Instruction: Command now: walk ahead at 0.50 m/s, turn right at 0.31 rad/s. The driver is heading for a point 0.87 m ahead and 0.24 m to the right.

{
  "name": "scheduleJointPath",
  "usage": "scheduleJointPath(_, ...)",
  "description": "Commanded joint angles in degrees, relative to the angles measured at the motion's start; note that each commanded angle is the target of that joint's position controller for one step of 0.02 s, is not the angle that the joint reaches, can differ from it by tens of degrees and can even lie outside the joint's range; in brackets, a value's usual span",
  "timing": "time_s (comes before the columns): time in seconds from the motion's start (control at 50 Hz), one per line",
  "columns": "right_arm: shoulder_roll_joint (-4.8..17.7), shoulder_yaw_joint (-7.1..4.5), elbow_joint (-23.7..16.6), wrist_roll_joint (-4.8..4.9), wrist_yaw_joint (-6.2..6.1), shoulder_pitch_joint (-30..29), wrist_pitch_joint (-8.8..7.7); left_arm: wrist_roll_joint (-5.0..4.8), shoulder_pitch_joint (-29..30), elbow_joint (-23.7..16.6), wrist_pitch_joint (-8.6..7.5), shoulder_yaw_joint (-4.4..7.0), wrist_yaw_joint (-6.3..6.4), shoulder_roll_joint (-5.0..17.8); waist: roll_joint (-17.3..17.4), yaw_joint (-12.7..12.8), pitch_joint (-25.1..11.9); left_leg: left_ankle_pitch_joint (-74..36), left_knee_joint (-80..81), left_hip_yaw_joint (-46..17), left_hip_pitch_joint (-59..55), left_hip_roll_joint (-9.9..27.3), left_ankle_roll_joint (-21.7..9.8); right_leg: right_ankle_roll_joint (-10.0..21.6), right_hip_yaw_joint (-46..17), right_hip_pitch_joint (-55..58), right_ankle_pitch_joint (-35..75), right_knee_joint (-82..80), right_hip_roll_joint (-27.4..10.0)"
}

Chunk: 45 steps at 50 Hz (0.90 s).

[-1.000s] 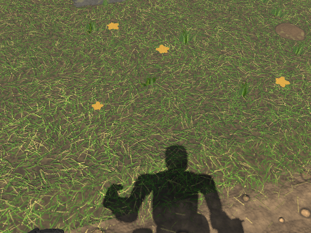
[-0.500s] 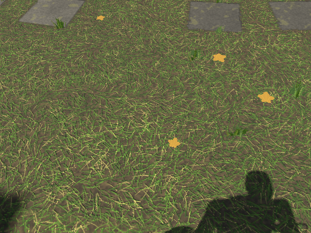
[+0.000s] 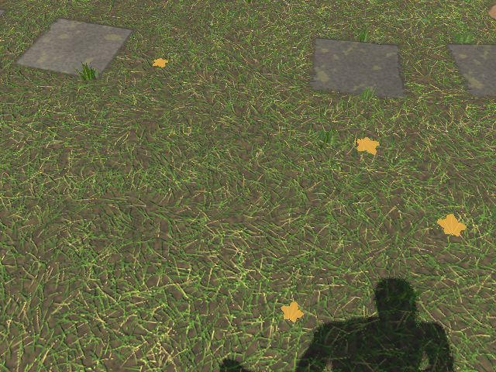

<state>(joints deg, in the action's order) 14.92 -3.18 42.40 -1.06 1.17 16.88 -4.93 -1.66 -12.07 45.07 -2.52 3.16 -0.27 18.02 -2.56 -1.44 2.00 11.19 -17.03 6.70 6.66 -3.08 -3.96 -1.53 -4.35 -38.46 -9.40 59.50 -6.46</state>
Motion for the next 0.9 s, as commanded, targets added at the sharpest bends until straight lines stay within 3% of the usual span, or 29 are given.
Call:
scheduleJointPath(0.02, 7.6, -2.0, -3.0, -0.1, -0.8, -3.8, -1.47, 0.27, -0.1, -2.8, -0.42, 0.54, -0.37, 2.2, 5.5, 1.0, 0.2, -16.7, 9.8, -3.7, 1.1, 14.8, -7.0, -0.3, -1.3, 0.1, 11.0, -8.2, -0.7)
scheduleJointPath(0.12, 9.7, -2.73, 0.0, 0.87, -1.41, 0.3, -0.47, 0.51, 8.8, -6.4, -0.78, -0.43, -2.15, 0.4, 4.1, -2.8, 3.4, -17.9, 9.5, 0.5, -5.7, 17.2, -5.8, 1.8, 3.1, -0.9, 14.8, -20.8, 0.5)
scheduleJointPath(0.18, 11.0, -3.27, 1.3, 1.72, -1.77, 1.3, 1.07, 0.56, 11.2, -9.0, -0.75, -0.22, -3.3, 1.1, 4.8, -2.7, 3.6, -26.2, 5.1, 1.8, -12.7, 19.2, -4.7, 4.1, 5.5, -2.8, 7.7, -23.5, 1.8)
scheduleJointPath(0.22, 12.6, -3.73, 1.1, 1.93, -2.39, 0.1, 2.01, 0.57, 8.7, -9.6, -0.42, 0.65, -3.68, 2.7, 7.0, -0.3, 0.3, -45.1, -2.2, 3.4, -14.6, 19.2, -3.3, 6.3, 9.0, 3.2, 1.6, -23.5, 5.3)
scheduleJointPath(0.24, 13.3, -3.87, 0.9, 1.98, -2.74, -0.5, 2.54, 0.53, 4.4, -9.0, -0.17, 1.56, -3.61, 4.3, 8.0, 2.4, -2.7, -53.4, -9.0, 4.2, -14.4, 18.7, -2.4, 7.7, 10.5, 9.2, -1.1, -23.2, 7.6)
scheduleJointPath(0.26, 13.2, -3.71, 0.7, 2.16, -3.04, -1.5, 2.93, 0.38, -3.6, -7.3, -0.04, 3.08, -3.15, 6.8, 7.3, 7.1, -7.0, -54.3, -20.1, 5.5, -10.5, 16.8, -0.8, 9.7, 10.9, 20.7, 0.9, -26.2, 10.0)
scheduleJointPath(0.28, 11.7, -2.95, -0.1, 1.58, -3.35, -0.9, 2.54, 0.27, -12.9, -5.3, 0.46, 5.02, -2.08, 11.1, 2.9, 11.3, -12.3, -40.0, -36.3, 5.5, 1.8, 14.3, 1.7, 12.7, 2.6, 38.1, 3.1, -28.2, 6.6)
scheduleJointPath(0.3, 3.1, -0.25, -2.9, -0.36, -2.17, 5.5, 0.98, -0.3, -12.5, -5.5, 0.31, 6.06, -1.54, 17.1, -12.9, 4.3, -17.0, 16.6, -57.6, 1.7, 29.0, 2.0, 5.8, 23.8, -29.4, 58.4, -5.2, -31.9, -8.6)
scheduleJointPath(0.32, 6.8, -0.43, -3.1, 1.25, -1.2, 0.4, -1.35, 0.17, -13.9, -7.2, -0.46, 4.66, -1.67, 12.8, -6.1, 8.4, -24.6, 23.0, -64.0, -12.0, 35.8, 0.3, 4.9, 26.0, -43.8, 63.1, -11.3, -40.4, -12.2)
scheduleJointPath(0.34, 9.6, -1.22, -5.1, 3.49, -0.58, -5.5, -2.63, 0.74, -11.9, -7.0, -1.03, 3.86, -1.68, 10.0, -3.4, 9.3, -16.6, 17.8, -63.1, -13.2, 40.3, 3.3, 3.5, 22.8, -35.7, 58.1, -8.3, -42.3, -11.0)
scheduleJointPath(0.36, 9.1, -0.87, -5.6, 3.12, -0.76, -7.0, -3.36, 0.52, -8.4, -7.4, -1.32, 3.49, -1.59, 8.7, 1.0, 6.8, -10.9, 12.8, -58.0, -12.6, 39.2, 5.8, 2.8, 20.9, -28.8, 49.7, -3.4, -42.3, -8.6)
scheduleJointPath(0.38, 9.2, -1.13, -5.2, 1.55, -1.18, -7.4, -3.47, 0.47, -4.6, -8.1, -1.31, 2.93, -1.49, 6.9, 3.0, 4.4, -7.0, 10.3, -52.8, -12.1, 36.1, 7.6, 3.2, 19.6, -23.5, 41.8, 3.4, -42.8, -6.4)
scheduleJointPath(0.4, 9.7, -1.54, -5.0, 0.9, -1.27, -6.2, -2.95, 1.22, -2.5, -9.1, -1.38, 2.38, -1.2, 5.6, 1.5, 2.3, -6.0, 8.4, -50.4, -12.5, 31.8, 8.7, 3.6, 19.3, -20.3, 36.4, 8.9, -43.9, -4.9)
scheduleJointPath(0.44, 8.8, -1.55, -4.7, 0.34, -1.23, -4.5, -1.63, 1.23, -1.2, -9.7, -1.43, 2.38, -0.79, 5.6, 0.8, 0.6, -5.0, 7.1, -46.2, -11.6, 28.8, 9.0, 5.4, 19.5, -17.1, 31.0, 14.2, -45.8, -3.4)
scheduleJointPath(0.48, 7.1, -0.99, -5.2, 0.04, -1.41, -6.1, -0.71, 1.0, -2.1, -9.1, -1.49, 2.73, -0.07, 7.1, 1.0, 0.6, -3.4, 3.8, -40.2, -10.1, 28.2, 8.4, 7.3, 19.1, -13.3, 26.4, 17.7, -46.5, -1.8)
scheduleJointPath(0.56, 4.6, 0.2, -7.1, 0.3, -1.07, -15.0, -0.81, 0.42, -4.8, -7.9, -0.67, 3.14, 1.06, 8.3, -1.5, 4.0, -2.1, -12.0, -21.8, -9.0, 23.6, 5.1, 8.7, 15.0, -9.0, 22.4, 11.6, -45.3, 2.7)
scheduleJointPath(0.6, 5.1, 0.12, -7.9, 1.03, -0.6, -18.2, -1.18, 0.3, -6.9, -7.1, -0.26, 3.26, 1.21, 8.6, -2.1, 5.6, -2.2, -15.8, -16.8, -9.1, 21.1, 3.4, 8.7, 14.1, -11.0, 22.9, 7.7, -44.5, 2.1)
scheduleJointPath(0.66, 7.3, -0.72, -8.4, 1.54, 0.01, -19.2, -1.87, -0.03, -8.5, -6.4, 0.23, 3.2, 1.4, 7.9, -3.0, 5.3, -2.4, -13.2, -12.0, -11.5, 20.1, 3.0, 7.3, 13.0, -16.5, 28.1, 3.8, -40.1, -0.2)
scheduleJointPath(0.7, 8.7, -1.5, -7.9, 1.68, 0.13, -16.5, -2.41, 0.22, -7.4, -6.6, 0.48, 3.34, 1.51, 7.9, -4.6, 3.4, -2.6, -8.5, -10.8, -11.6, 17.1, 3.1, 5.3, 12.0, -19.6, 30.0, 4.5, -36.5, -1.3)
scheduleJointPath(0.72, 9.3, -2.04, -6.5, 1.53, 0.0, -12.0, -2.68, 0.46, -6.5, -6.7, 0.59, 3.01, 1.47, 6.8, -4.9, 0.9, -4.0, -8.9, -8.8, -10.3, 12.0, 3.0, 3.9, 10.9, -18.8, 30.1, 6.7, -33.3, -0.3)
scheduleJointPath(0.74, 10.9, -2.79, -5.4, 0.64, -0.27, -6.1, -3.03, 0.86, -6.9, -6.9, 0.41, 2.07, 1.26, 4.1, -3.6, -1.6, -8.7, -8.5, -8.8, -11.9, 2.0, 6.0, 1.5, 9.1, -16.0, 28.3, 8.7, -25.0, 2.6)
scheduleJointPath(0.76, 13.7, -3.36, -4.6, -0.03, -0.62, 2.1, -2.98, 2.03, -9.0, -7.6, 0.28, 0.72, 1.22, 0.7, 4.2, -3.8, -16.9, -5.2, -9.2, -23.1, -12.2, 15.8, -2.0, 6.9, -10.6, 21.3, -3.5, -8.8, 6.8)
scheduleJointPath(0.78, 17.7, -4.53, -1.6, -0.2, 0.16, 5.8, -2.25, -0.32, -17.6, -8.4, -0.33, 0.17, 1.13, -0.9, 25.0, 0.4, -19.8, 10.6, -1.5, -51.6, -24.8, 25.8, -11.5, 3.6, -5.5, 1.4, -24.7, 7.9, 13.1)
scheduleJointPath(0.8, 11.6, -3.26, -2.7, 1.4, 0.49, 3.9, -2.2, -0.77, -15.9, -6.4, -0.42, 1.1, 1.31, 5.1, 15.8, -1.5, -14.5, 22.9, 1.2, -53.4, -21.9, 25.1, -10.6, 2.9, -8.0, -4.6, -22.1, 14.0, 9.2)
scheduleJointPath(0.82, 8.6, -2.4, -3.0, 1.52, 0.25, 1.4, -1.88, -0.31, -8.8, -7.3, -0.39, 1.76, 1.2, 7.4, 10.1, -2.9, -7.7, 20.0, 1.3, -43.6, -15.6, 22.6, -8.4, 2.9, -6.7, -5.9, -16.8, 14.7, 7.4)
scheduleJointPath(0.84, 8.0, -1.96, -3.3, 0.83, 0.21, -0.9, -1.55, 0.44, -4.8, -8.2, -0.45, 1.63, 1.3, 6.7, 6.0, -2.2, -4.8, 12.5, 1.7, -36.9, -9.6, 20.1, -7.4, 2.8, -4.8, -4.3, -13.3, 13.4, 5.8)
scheduleJointPath(0.86, 7.1, -1.64, -2.7, 0.59, 0.14, -2.1, -1.36, 1.1, -2.3, -9.1, -0.81, 1.64, 1.13, 5.9, 5.5, -1.6, -2.2, 5.7, 2.6, -32.4, -5.4, 18.2, -7.7, 2.8, -4.5, -3.8, -10.8, 10.1, 4.3)
scheduleJointPath(0.9, 5.9, -1.06, -2.0, 0.4, -0.08, -2.4, -1.59, 0.85, -3.0, -9.2, -0.99, 1.35, 0.51, 3.9, 8.3, 0.3, -2.4, -2.1, 4.5, -26.6, -1.9, 15.7, -7.5, 2.7, -2.8, 0.2, -8.7, 5.4, 2.3)
